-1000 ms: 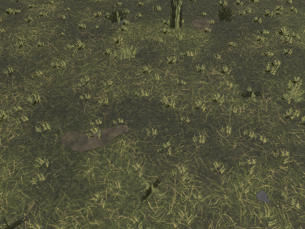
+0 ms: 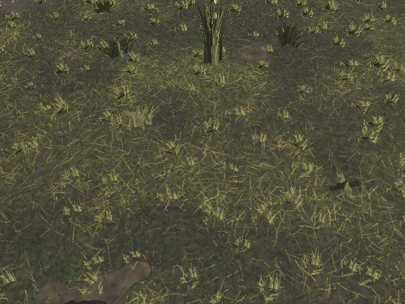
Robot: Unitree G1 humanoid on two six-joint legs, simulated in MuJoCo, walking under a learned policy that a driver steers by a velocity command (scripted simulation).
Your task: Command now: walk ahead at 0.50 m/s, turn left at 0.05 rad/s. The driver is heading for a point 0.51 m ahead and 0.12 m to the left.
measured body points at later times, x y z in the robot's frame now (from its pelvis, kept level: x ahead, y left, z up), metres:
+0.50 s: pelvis +0.28 -0.02 +0.00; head +0.30 -0.01 +0.45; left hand +0.23 +0.25 -0.14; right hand +0.49 -0.23 -0.11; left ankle +0.43 +0.16 -0.69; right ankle +0.19 -0.13 -0.73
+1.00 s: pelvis +0.47 +0.07 +0.01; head +0.49 +0.09 +0.46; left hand +0.50 +0.36 -0.12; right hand +0.67 -0.14 -0.11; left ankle +0.45 +0.14 -0.73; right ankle +0.60 -0.06 -0.71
